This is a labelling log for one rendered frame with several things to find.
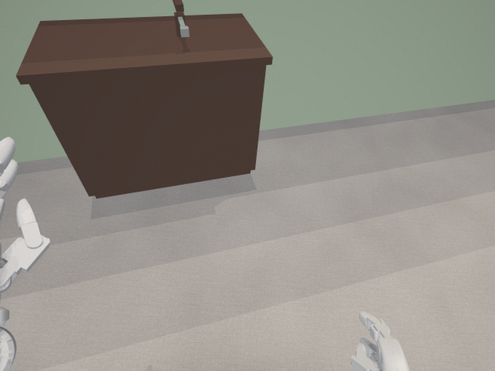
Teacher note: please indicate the right robot hand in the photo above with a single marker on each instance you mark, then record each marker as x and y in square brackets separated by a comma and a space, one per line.
[387, 355]

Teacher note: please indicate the tap lever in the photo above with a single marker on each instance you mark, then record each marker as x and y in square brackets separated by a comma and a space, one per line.
[184, 30]

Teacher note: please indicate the counter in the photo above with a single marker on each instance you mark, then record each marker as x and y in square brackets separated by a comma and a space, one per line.
[137, 107]

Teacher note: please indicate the left robot hand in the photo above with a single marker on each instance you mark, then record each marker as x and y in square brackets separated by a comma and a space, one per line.
[23, 253]

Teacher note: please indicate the robot left forearm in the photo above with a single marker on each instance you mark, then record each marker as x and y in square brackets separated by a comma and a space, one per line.
[7, 342]

